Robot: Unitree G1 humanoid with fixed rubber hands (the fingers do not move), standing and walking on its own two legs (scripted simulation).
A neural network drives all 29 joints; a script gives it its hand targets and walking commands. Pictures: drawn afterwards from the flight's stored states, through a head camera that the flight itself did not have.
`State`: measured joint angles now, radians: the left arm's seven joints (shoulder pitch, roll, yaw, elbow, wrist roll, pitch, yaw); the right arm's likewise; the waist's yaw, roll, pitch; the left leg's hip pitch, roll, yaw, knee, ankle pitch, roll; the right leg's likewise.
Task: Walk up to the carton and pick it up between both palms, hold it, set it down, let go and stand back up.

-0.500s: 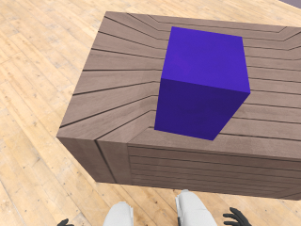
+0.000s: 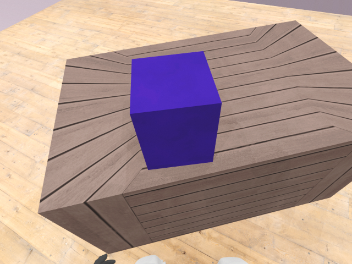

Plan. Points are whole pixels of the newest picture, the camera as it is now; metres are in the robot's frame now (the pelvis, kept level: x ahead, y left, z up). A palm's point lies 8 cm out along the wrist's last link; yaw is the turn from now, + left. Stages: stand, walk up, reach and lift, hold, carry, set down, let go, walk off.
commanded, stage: walk up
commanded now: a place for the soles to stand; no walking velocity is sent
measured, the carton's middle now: (174, 113) +0.50 +0.01 +0.02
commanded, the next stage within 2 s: reach and lift in 1.88 s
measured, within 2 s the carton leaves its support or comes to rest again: neither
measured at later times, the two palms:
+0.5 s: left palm out of the picture +0.08 +0.23 -0.11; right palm out of the picture +0.07 -0.25 -0.12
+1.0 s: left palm out of the picture +0.08 +0.21 -0.12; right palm out of the picture +0.06 -0.27 -0.12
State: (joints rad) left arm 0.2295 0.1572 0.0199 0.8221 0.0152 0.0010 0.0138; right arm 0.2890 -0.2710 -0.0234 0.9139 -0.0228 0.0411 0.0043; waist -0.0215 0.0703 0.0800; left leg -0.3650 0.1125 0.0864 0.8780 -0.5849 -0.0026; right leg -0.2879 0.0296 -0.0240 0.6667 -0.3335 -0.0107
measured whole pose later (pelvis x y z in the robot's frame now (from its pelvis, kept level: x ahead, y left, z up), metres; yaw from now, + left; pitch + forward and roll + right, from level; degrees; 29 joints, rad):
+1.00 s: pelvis +0.05 -0.03 +0.02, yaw -3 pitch -2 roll +0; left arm 0.27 0.21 -0.03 1.07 0.00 -0.01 0.02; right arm 0.25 -0.21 0.05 1.08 -0.02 -0.01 -0.02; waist 0.00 -0.01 0.02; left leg -0.14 0.10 0.14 0.48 -0.30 -0.05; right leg -0.15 0.05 0.04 0.50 -0.31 -0.04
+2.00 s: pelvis +0.02 -0.02 +0.00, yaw -2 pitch +3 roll +1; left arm 0.04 0.24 -0.01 0.94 -0.06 0.38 0.01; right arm 0.09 -0.21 -0.08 1.03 -0.09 0.12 0.07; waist -0.08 -0.02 0.08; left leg -0.38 0.06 0.10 0.68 -0.34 -0.03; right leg -0.40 0.01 0.02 0.73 -0.38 -0.02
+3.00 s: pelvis -0.02 -0.02 +0.02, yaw -1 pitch -4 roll +0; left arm 0.16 0.22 -0.01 0.45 0.01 0.26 0.04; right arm 0.29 -0.07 -0.03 0.46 0.02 0.05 0.00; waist 0.01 -0.04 0.09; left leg -0.24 0.06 0.08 0.53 -0.22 -0.01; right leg -0.24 0.02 0.00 0.55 -0.24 -0.02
